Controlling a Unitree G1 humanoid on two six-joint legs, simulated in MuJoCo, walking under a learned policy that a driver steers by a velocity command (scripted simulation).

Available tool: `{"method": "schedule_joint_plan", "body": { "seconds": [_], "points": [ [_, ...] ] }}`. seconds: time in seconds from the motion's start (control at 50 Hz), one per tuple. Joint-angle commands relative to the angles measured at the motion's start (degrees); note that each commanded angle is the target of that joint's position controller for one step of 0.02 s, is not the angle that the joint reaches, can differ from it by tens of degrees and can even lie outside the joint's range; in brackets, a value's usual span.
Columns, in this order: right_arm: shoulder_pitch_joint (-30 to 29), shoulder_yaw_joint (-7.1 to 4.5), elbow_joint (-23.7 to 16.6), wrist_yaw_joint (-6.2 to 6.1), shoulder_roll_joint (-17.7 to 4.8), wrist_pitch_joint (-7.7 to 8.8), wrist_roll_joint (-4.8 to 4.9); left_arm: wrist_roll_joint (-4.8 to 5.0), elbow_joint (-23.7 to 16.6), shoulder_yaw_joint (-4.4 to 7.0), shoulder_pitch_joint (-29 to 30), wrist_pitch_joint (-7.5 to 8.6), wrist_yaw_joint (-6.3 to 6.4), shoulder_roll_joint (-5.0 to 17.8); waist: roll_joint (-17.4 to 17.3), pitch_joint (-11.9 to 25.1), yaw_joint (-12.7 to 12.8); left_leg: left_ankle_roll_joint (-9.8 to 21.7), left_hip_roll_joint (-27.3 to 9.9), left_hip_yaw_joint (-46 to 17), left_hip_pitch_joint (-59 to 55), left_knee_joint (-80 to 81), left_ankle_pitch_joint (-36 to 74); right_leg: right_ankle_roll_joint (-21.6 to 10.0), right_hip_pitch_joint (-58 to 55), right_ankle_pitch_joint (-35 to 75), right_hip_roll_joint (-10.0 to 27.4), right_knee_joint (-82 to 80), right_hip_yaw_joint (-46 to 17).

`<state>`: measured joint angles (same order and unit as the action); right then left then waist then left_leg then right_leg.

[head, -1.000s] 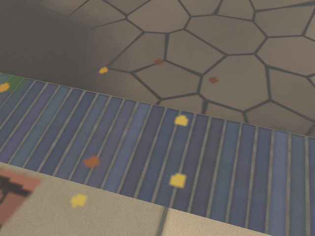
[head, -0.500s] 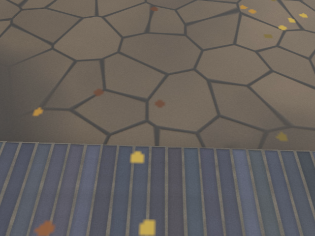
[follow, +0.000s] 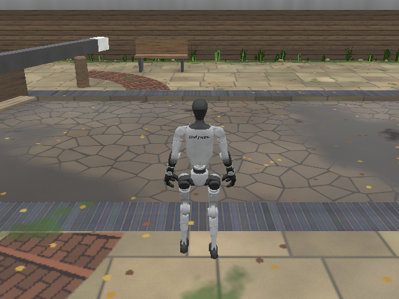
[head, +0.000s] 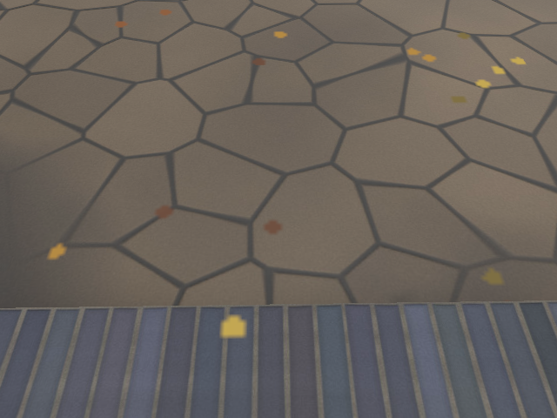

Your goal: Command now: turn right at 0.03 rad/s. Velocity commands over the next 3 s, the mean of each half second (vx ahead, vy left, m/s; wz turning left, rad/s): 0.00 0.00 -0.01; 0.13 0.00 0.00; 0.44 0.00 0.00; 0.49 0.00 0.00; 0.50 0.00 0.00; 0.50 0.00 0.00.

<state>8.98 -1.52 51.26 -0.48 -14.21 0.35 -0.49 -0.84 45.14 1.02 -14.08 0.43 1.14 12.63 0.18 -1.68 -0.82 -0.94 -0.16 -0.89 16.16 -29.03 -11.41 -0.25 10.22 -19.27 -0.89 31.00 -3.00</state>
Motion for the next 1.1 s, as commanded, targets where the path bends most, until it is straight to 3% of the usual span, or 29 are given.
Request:
{"method": "schedule_joint_plan", "body": {
  "seconds": [0.02, 0.36, 0.7, 0.74, 0.78, 0.82, 0.86, 0.88, 0.9, 0.92, 0.94, 0.96, 0.98, 1.0, 1.02, 1.04, 1.06, 1.08, 1.1],
  "points": [
    [-1.3, -1.33, -1.3, -0.54, -6.0, 0.31, 0.21, 0.14, -2.0, 1.82, -1.3, 0.71, 0.16, 6.9, -0.1, 2.4, 0.3, 1.4, -2.3, -2.7, -6.9, 2.4, 9.9, -1.4, 4.7, 12.1, 3.3, -6.8, -3.3],
    [-2.0, -1.69, 6.8, -1.85, -6.1, -1.0, 0.45, 0.38, 5.9, 1.48, -2.6, 0.88, 0.46, 6.5, 0.3, 1.0, 0.0, 1.3, -2.1, -2.5, -8.4, 3.4, 9.7, -1.1, 3.7, 13.0, 2.3, -9.3, -1.6],
    [0.1, -1.38, 10.8, -2.3, -5.0, -1.14, 0.46, 0.53, 12.3, 0.58, -5.1, 0.89, 0.73, 5.3, 0.0, -0.6, 0.2, 1.1, -1.6, -2.0, -7.6, 4.6, 7.2, -1.1, 4.3, 9.1, 1.8, -11.0, -0.6],
    [1.3, -1.25, 11.5, -2.39, -4.3, -1.26, 0.72, 0.88, 13.3, 0.86, -6.6, 0.62, 0.98, 5.9, 1.4, -0.4, 0.5, 1.2, 0.9, 0.7, -6.3, 2.4, -6.1, -2.4, 4.8, -6.6, 1.5, -12.8, -1.2],
    [-0.4, -1.38, 10.5, -2.23, -4.4, -0.59, 0.91, 1.52, 12.6, 1.9, -7.0, 0.54, 1.32, 9.1, 5.6, -4.6, 1.8, 1.6, 3.3, 3.5, 1.9, -4.6, -17.5, -6.6, 6.3, -24.9, 6.2, -17.3, -8.6],
    [-3.2, -0.97, 8.5, -1.23, -3.0, 1.43, 1.23, 2.2, 12.5, 3.18, -8.0, 1.5, 1.35, 12.2, 10.3, -8.8, 3.0, 2.4, 0.5, 2.7, 9.2, -14.7, -12.4, -12.3, 5.7, -28.8, 16.3, -23.1, -21.4],
    [-2.8, -1.14, 7.9, -0.14, -3.3, 3.17, 2.07, 2.12, 12.0, 3.04, -6.8, 2.6, 1.04, 10.3, 9.2, -10.4, 2.1, 4.1, -2.7, 0.6, 14.5, -16.3, -15.2, -13.5, 1.8, -20.9, 18.6, -22.5, -22.7],
    [4.0, -1.76, 7.3, 0.45, -4.4, 4.83, -4.85, -3.4, 9.2, 1.45, 0.7, 4.11, -0.38, 5.7, 2.1, -7.8, -3.0, 5.1, -3.8, -0.1, 2.9, -6.8, -17.1, -13.3, 5.3, -18.7, 20.3, -23.3, -19.2],
    [8.6, -2.02, 10.1, 0.82, -2.6, 5.89, -4.04, -3.02, 8.6, 2.19, 5.2, 4.16, -1.0, 7.6, 3.0, -7.1, -5.5, 4.8, -1.7, 3.1, -12.2, 0.0, -5.0, -12.4, 12.9, -17.2, 14.8, -19.4, -13.7],
    [13.4, -2.46, 12.0, 1.44, -2.4, 6.73, -3.34, -3.48, 9.4, 2.81, 4.6, 3.73, -1.77, 9.4, 1.5, -4.1, -6.6, 3.6, -0.1, 2.9, -21.0, 3.3, -1.6, -12.1, 14.8, -15.5, 9.2, -10.5, -7.7],
    [18.2, -2.8, 12.6, 1.76, -2.9, 7.28, -3.96, -4.59, 11.0, 2.85, 0.7, 3.82, -2.62, 6.9, -4.5, -1.1, -6.4, 5.4, -2.3, -2.1, -25.1, 4.6, -5.5, -10.5, 16.0, -10.5, 3.9, 3.9, -2.4],
    [28.7, -3.28, 12.5, 1.39, -7.8, 7.52, -4.12, -5.14, 9.2, 2.19, -1.6, 5.15, -3.7, 2.2, -16.2, 3.6, -8.0, 19.9, -16.8, -32.9, -34.8, 13.3, -9.2, -5.8, 30.9, -15.2, -4.7, 22.5, -0.5],
    [32.8, -1.92, 13.9, 1.53, -6.2, 7.8, -5.66, -4.1, 8.0, 3.02, 3.7, 6.87, -3.5, 3.3, -11.6, -5.1, -10.6, 24.5, -22.6, -45.6, -32.8, 20.3, -19.5, -7.4, 44.4, -13.6, -4.5, 34.4, -12.3],
    [24.0, -1.34, 12.0, 1.96, -5.1, 7.95, -5.32, -3.05, 7.4, 3.18, 5.7, 7.6, -2.91, 4.5, -4.8, -9.5, -6.0, 22.7, -23.9, -40.0, -27.4, 21.6, -22.3, -8.9, 49.3, -5.4, -1.6, 42.0, -13.6],
    [17.5, -0.51, 9.6, 2.26, -2.2, 7.56, -4.49, -3.18, 8.9, 3.73, 3.3, 7.41, -2.22, 6.1, -1.6, -6.3, -3.0, 20.7, -21.0, -32.2, -22.5, 21.5, -20.1, -9.4, 44.3, -1.2, 0.7, 45.2, -9.7],
    [14.4, 0.63, 8.4, 2.11, 0.4, 7.37, -3.81, -4.17, 9.2, 3.13, 1.8, 6.83, -2.13, 3.4, -1.7, -4.4, -0.7, 18.3, -18.0, -24.3, -18.6, 21.8, -15.3, -10.1, 40.2, 2.6, 3.0, 43.3, -7.3],
    [11.7, 1.62, 7.2, 1.61, 3.1, 7.03, -3.52, -4.92, 9.1, 2.39, 1.6, 5.86, -2.32, 1.0, -1.3, -4.8, 1.1, 15.9, -15.3, -18.1, -14.1, 23.0, -9.8, -9.8, 36.4, 5.7, 5.4, 40.3, -5.5],
    [10.8, 2.5, 6.0, 1.04, 4.8, 6.64, -3.3, -5.02, 9.1, 2.28, 1.8, 5.14, -2.83, 0.6, -1.6, -3.9, 1.9, 14.5, -12.9, -13.6, -10.5, 24.0, -4.5, -8.7, 32.4, 8.6, 6.3, 37.4, -2.9],
    [12.6, 2.76, 5.9, 0.76, 4.2, 6.67, -3.3, -4.19, 8.7, 2.37, 3.2, 4.57, -3.64, 1.3, -3.0, -3.9, 1.2, 14.3, -11.5, -9.9, -8.3, 24.8, -0.3, -7.2, 31.1, 10.7, 6.9, 34.4, -0.5]
  ]
}}
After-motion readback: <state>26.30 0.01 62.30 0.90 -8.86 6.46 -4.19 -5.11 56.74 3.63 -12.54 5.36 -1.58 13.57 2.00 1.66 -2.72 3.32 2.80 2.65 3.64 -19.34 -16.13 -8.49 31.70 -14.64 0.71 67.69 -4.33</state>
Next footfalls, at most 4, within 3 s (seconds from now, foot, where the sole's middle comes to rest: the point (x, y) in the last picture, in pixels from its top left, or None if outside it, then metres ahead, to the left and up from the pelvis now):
1.38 right None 0.41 -0.11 -0.77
1.90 left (247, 337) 0.73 0.11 -0.77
2.56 right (328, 245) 1.12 -0.14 -0.88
3.00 left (254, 192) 1.37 0.10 -0.88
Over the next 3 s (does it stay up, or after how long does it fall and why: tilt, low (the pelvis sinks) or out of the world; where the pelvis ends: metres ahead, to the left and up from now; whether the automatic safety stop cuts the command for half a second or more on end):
stays up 1.21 -0.01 -0.12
